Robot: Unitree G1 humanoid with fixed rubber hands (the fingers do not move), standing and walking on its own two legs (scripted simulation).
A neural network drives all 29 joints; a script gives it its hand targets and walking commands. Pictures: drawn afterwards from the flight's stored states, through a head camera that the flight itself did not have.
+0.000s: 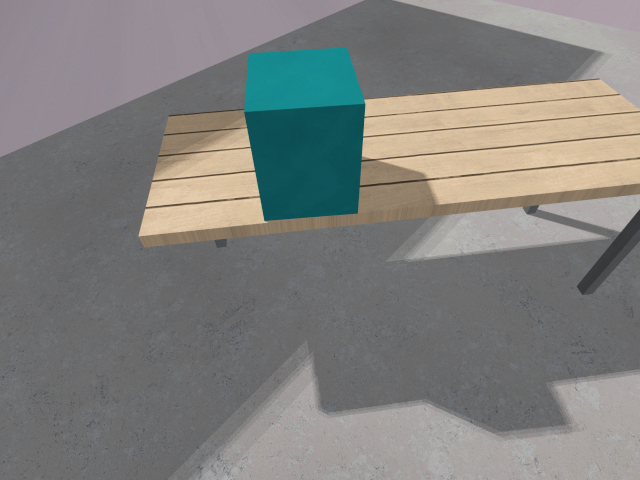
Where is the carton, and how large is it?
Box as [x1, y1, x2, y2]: [244, 47, 364, 220]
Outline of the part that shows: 346,47 249,53 248,55 244,113 264,220 357,213 364,101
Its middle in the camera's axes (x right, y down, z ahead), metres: -0.04 -0.25 +0.92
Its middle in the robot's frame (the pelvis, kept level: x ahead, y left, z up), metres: +0.86 +0.04 -0.04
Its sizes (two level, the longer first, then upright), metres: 0.258 0.227 0.287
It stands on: a table, 0.59 m high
